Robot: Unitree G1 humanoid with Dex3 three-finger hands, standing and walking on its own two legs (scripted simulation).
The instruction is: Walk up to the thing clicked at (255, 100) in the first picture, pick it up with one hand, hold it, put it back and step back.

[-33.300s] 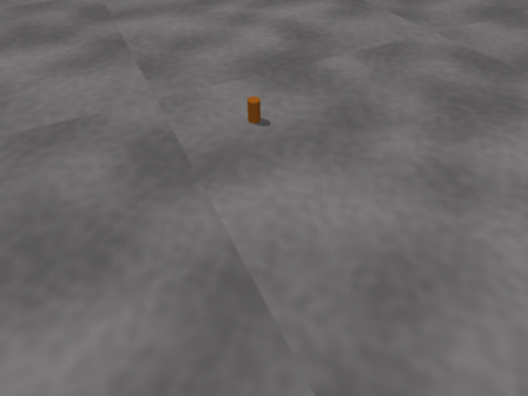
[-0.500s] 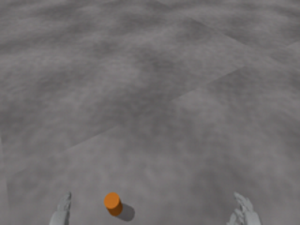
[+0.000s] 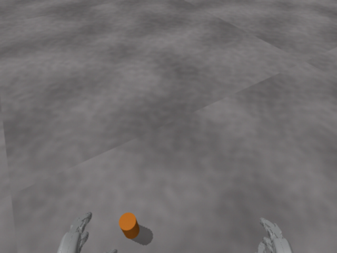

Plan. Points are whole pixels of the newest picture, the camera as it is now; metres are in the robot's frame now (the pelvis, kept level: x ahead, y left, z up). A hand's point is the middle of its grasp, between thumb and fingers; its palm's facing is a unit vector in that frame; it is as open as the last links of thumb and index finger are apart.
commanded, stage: stand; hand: left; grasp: from the side
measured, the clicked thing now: (129, 226) +0.40 +0.22 -0.65
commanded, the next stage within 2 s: none
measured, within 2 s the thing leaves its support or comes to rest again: neither
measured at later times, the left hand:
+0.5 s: hand out of the picture +0.05 +0.26 -0.11, palm faces -0.01 -0.94 -0.34, open 7.4 cm
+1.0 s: hand out of the picture +0.02 +0.27 -0.11, palm faces -0.02 -0.94 -0.35, open 7.4 cm
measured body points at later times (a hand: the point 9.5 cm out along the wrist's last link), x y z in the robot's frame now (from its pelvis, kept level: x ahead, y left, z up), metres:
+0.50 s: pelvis -0.01 +0.02 +0.05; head +0.00 +0.02 +0.50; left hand +0.05 +0.31 -0.09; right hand +0.06 -0.27 -0.09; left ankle +0.03 +0.13 -0.69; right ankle -0.01 -0.12 -0.69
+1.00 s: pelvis -0.02 +0.02 +0.06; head -0.01 +0.01 +0.51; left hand +0.02 +0.31 -0.08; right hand +0.04 -0.28 -0.09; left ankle +0.03 +0.13 -0.69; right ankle -0.01 -0.12 -0.69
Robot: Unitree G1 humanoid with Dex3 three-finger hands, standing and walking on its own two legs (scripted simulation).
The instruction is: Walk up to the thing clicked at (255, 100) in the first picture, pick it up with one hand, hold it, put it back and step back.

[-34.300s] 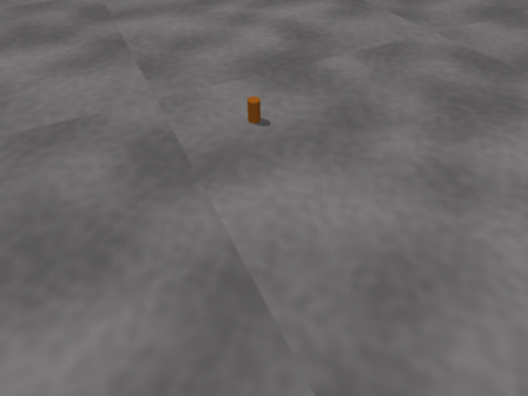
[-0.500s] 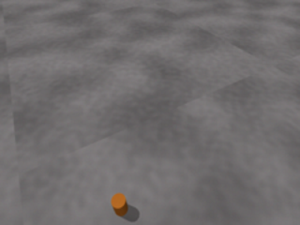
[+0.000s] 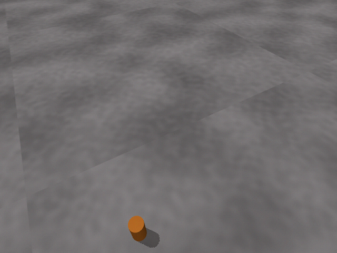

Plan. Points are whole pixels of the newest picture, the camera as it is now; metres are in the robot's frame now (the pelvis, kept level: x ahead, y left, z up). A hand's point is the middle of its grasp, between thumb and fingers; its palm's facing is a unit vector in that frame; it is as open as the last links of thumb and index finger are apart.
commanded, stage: stand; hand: left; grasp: from the side
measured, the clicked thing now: (137, 228) +0.41 +0.20 -0.70
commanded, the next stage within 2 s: step back in 1.18 s
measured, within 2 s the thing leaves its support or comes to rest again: neither
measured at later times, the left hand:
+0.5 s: hand out of the picture +0.10 +0.24 -0.16, palm faces -0.03 -0.94 -0.33, open 7.4 cm
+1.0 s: hand out of the picture +0.09 +0.24 -0.16, palm faces -0.03 -0.94 -0.33, open 7.4 cm
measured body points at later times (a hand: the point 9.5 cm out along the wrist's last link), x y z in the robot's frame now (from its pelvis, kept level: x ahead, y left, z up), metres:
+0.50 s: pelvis +0.02 +0.00 +0.00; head +0.03 -0.01 +0.45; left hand +0.10 +0.29 -0.13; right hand +0.09 -0.30 -0.14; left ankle +0.04 +0.12 -0.74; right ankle +0.01 -0.14 -0.74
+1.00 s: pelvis +0.02 -0.01 +0.00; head +0.03 -0.01 +0.45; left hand +0.10 +0.29 -0.13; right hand +0.09 -0.30 -0.13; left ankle +0.04 +0.12 -0.74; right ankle +0.01 -0.14 -0.74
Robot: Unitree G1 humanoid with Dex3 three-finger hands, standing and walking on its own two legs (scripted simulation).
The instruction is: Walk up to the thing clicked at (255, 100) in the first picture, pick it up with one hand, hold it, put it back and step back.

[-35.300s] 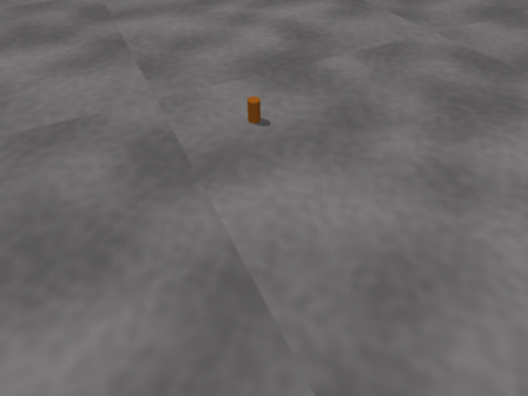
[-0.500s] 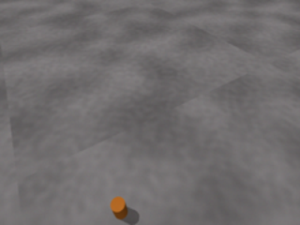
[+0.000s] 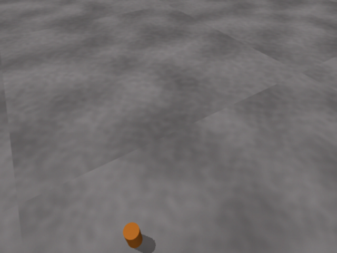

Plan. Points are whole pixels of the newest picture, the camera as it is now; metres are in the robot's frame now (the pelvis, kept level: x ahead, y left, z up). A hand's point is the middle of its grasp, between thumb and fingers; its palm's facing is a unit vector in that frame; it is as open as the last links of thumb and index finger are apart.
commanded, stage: stand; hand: left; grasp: from the side
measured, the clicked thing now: (133, 235) +0.39 +0.21 -0.71
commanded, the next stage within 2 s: step back in 0.18 s
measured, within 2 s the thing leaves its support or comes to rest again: neither
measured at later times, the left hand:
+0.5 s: hand out of the picture +0.04 +0.26 -0.17, palm faces +0.00 -0.90 -0.43, open 7.4 cm
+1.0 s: hand out of the picture -0.09 +0.30 -0.18, palm faces +0.08 -0.92 -0.39, open 7.4 cm
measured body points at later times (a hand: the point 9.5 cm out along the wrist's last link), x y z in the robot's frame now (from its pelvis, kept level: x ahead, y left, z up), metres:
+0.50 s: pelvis -0.06 -0.02 -0.03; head +0.00 -0.04 +0.41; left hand +0.04 +0.31 -0.14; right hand +0.07 -0.34 -0.16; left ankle +0.01 +0.12 -0.74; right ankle -0.03 -0.13 -0.75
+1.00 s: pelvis -0.18 +0.02 -0.02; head -0.12 +0.04 +0.42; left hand -0.09 +0.35 -0.15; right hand -0.07 -0.29 -0.14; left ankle -0.17 +0.12 -0.75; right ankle -0.15 -0.12 -0.67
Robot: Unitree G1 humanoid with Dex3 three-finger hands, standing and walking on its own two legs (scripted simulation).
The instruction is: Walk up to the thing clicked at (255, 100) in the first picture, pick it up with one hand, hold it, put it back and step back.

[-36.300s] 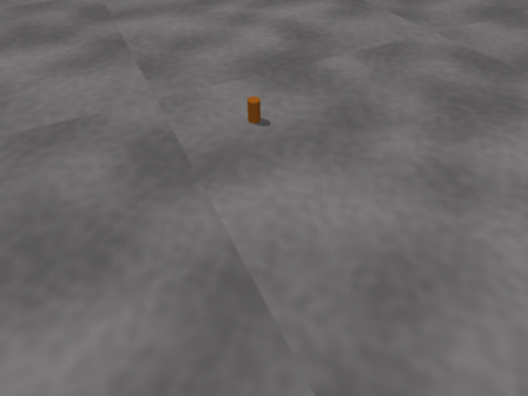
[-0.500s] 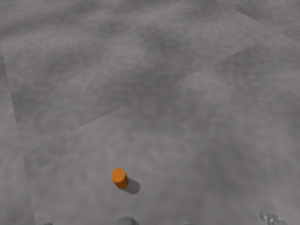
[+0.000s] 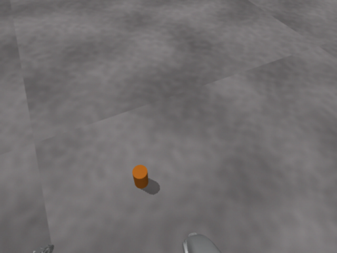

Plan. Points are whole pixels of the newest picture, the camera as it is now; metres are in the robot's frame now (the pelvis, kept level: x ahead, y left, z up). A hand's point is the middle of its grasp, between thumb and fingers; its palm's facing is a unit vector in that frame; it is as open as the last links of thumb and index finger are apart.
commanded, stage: step back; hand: left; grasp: from the side
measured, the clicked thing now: (140, 177) +0.58 +0.15 -0.68
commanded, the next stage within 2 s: none
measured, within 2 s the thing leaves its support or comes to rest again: neither
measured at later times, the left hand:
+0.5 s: hand out of the picture -0.01 +0.27 -0.14, palm faces -0.09 -0.90 -0.42, open 7.4 cm
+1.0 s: hand out of the picture -0.21 +0.27 -0.15, palm faces -0.15 -0.91 -0.40, open 7.4 cm
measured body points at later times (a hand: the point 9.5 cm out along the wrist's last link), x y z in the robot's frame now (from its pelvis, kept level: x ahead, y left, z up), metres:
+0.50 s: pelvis -0.15 +0.02 +0.00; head -0.09 +0.00 +0.44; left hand -0.01 +0.32 -0.11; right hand -0.09 -0.31 -0.13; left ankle -0.16 +0.15 -0.69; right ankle -0.11 -0.12 -0.73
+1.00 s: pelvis -0.32 +0.01 -0.01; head -0.27 -0.01 +0.44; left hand -0.20 +0.31 -0.12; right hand -0.24 -0.32 -0.12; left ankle -0.23 +0.14 -0.68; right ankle -0.34 -0.10 -0.73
